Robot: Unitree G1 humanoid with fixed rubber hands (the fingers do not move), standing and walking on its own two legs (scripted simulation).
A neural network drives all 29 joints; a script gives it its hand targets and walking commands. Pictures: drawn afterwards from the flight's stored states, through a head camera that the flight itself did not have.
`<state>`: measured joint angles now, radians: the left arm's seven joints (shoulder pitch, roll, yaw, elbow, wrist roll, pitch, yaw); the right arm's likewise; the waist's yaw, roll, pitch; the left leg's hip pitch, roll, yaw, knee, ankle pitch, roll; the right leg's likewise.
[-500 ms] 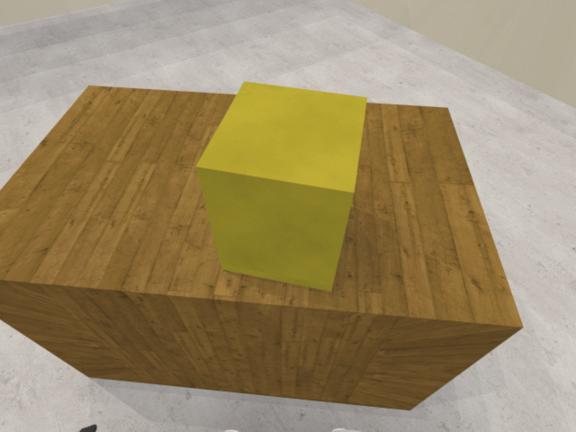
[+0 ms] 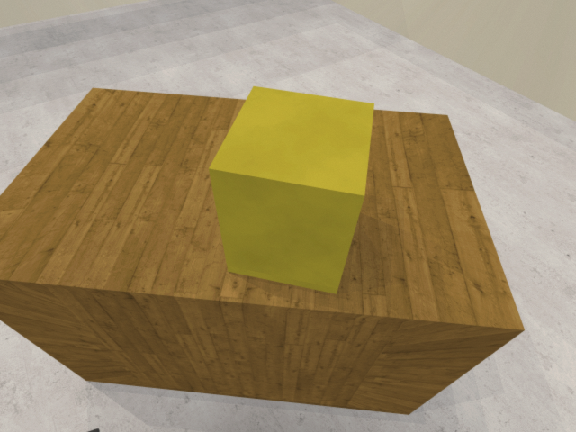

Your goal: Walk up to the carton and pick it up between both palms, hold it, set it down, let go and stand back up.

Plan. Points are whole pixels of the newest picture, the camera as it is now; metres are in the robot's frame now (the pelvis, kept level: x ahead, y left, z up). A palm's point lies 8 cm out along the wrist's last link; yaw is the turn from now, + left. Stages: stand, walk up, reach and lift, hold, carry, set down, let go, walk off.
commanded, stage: walk up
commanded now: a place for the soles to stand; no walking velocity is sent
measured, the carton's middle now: (296, 193) +0.49 -0.01 +0.04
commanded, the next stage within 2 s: reach and lift in 0.52 s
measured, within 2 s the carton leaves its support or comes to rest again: neither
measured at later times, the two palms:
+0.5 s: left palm out of the picture +0.09 +0.30 -0.12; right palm out of the picture +0.08 -0.29 -0.09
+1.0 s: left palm (84, 420) +0.17 +0.27 -0.07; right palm (487, 430) +0.15 -0.27 -0.07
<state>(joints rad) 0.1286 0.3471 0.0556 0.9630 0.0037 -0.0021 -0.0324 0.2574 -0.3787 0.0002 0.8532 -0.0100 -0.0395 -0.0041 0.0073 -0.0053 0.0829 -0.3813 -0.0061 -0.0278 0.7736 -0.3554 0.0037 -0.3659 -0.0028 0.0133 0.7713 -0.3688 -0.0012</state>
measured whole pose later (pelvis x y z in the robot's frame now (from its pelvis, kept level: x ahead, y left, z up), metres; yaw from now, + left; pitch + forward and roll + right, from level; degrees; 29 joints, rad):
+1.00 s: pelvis +0.00 +0.00 +0.01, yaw +0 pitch -2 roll +0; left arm 0.12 0.35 0.03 0.42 0.04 0.39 -0.04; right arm 0.12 -0.31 -0.02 0.78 -0.07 -0.22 -0.05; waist 0.01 -0.01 0.15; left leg -0.36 0.00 -0.03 0.73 -0.33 0.00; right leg -0.34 0.00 0.01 0.72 -0.34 0.01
